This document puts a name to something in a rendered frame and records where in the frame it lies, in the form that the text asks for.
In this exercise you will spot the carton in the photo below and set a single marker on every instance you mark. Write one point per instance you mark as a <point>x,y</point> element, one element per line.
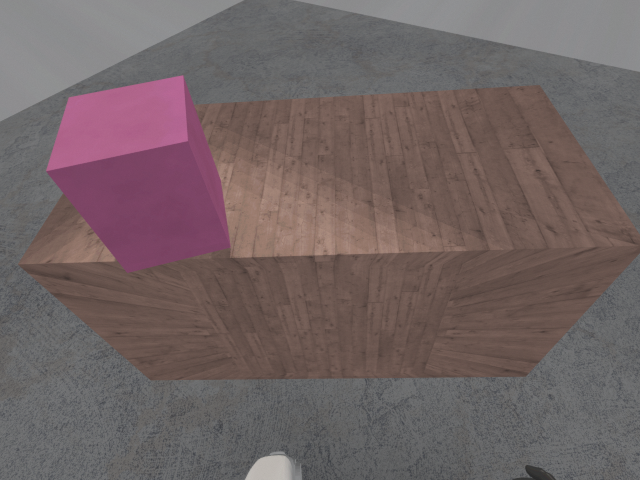
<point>135,163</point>

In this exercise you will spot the pedestal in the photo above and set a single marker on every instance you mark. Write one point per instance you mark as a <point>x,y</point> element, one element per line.
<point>436,234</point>

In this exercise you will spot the left robot thigh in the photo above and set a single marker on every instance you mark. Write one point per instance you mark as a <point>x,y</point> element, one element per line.
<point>275,467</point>

